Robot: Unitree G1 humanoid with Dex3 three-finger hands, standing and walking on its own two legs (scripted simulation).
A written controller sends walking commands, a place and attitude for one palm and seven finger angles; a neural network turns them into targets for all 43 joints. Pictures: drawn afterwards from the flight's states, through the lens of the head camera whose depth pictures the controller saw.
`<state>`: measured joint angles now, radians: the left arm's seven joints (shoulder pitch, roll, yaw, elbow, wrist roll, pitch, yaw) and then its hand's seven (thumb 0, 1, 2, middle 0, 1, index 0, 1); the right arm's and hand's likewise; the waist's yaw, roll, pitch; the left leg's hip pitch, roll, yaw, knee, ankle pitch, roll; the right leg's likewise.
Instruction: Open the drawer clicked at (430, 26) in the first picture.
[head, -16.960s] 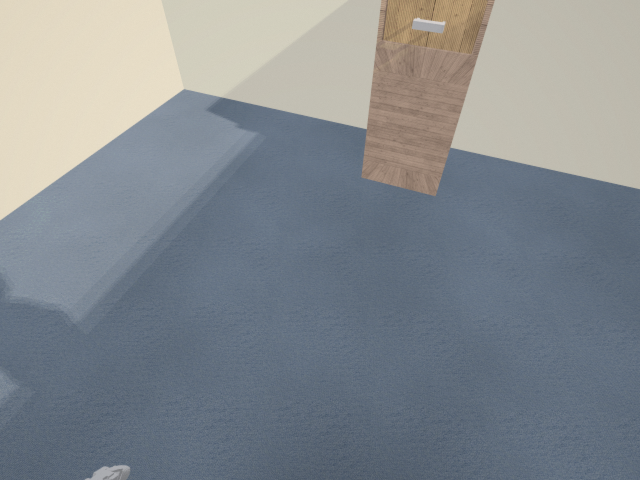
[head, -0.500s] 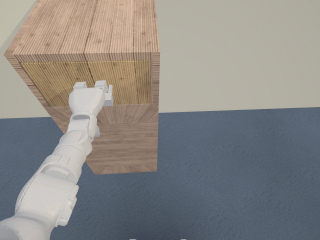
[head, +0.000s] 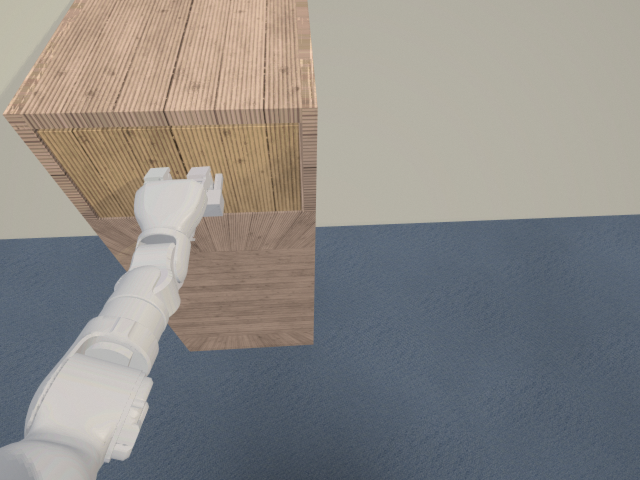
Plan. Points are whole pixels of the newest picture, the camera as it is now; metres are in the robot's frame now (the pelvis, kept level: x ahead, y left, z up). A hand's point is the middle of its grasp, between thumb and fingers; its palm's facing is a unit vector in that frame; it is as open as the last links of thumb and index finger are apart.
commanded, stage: pull the drawer open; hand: left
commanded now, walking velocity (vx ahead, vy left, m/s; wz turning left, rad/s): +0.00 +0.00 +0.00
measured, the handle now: (185, 192) +0.51 +0.18 +0.03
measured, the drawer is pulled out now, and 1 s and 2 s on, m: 0.00 0.05 0.28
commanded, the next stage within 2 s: none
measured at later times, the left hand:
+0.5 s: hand (182, 244) +0.43 +0.18 +0.01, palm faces -0.01 -0.05 -1.00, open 5.9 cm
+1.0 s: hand (180, 259) +0.41 +0.18 +0.01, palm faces -0.01 -0.08 -1.00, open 5.9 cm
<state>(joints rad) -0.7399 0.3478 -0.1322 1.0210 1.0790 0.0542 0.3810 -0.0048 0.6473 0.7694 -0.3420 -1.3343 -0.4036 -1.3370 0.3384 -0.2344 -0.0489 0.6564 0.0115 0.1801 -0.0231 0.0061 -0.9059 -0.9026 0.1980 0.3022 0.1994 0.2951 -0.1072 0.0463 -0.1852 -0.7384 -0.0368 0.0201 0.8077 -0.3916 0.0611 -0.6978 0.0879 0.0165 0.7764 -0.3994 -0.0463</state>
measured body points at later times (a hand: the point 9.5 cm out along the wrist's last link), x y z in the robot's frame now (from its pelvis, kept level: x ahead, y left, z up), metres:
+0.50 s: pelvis +0.01 +0.00 +0.01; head +0.07 -0.01 +0.45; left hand +0.43 +0.18 +0.07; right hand +0.08 -0.27 -0.13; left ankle -0.01 +0.08 -0.70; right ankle -0.03 -0.10 -0.70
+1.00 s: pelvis +0.01 -0.01 +0.01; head +0.06 -0.02 +0.46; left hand +0.40 +0.18 +0.07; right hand +0.07 -0.27 -0.12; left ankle -0.01 +0.08 -0.70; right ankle -0.03 -0.09 -0.70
